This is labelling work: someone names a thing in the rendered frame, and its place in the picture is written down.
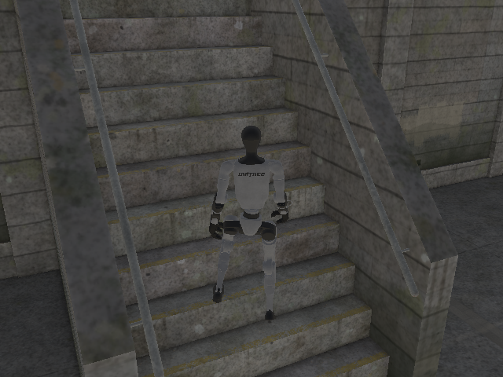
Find stairs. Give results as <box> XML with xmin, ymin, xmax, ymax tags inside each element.
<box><xmin>59</xmin><ymin>0</ymin><xmax>390</xmax><ymax>377</ymax></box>

